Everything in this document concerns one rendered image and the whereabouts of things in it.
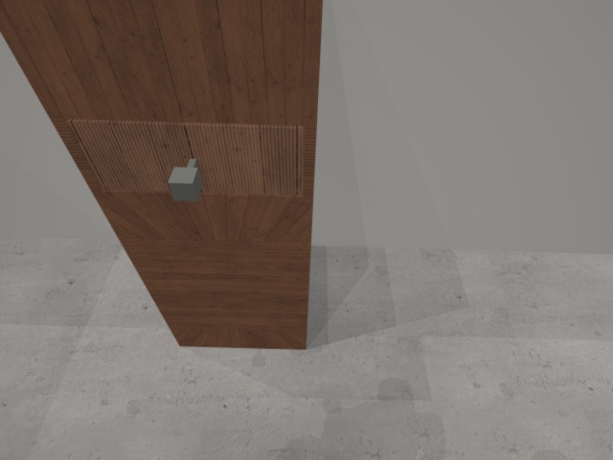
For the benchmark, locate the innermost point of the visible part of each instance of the cabinet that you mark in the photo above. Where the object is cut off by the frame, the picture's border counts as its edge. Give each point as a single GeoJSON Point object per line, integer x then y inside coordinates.
{"type": "Point", "coordinates": [228, 270]}

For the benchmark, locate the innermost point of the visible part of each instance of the drawer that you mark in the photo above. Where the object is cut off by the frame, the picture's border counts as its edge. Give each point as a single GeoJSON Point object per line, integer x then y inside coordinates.
{"type": "Point", "coordinates": [231, 158]}

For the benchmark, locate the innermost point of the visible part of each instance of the handle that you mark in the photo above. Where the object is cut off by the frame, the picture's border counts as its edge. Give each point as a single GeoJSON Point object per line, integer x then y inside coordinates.
{"type": "Point", "coordinates": [185, 183]}

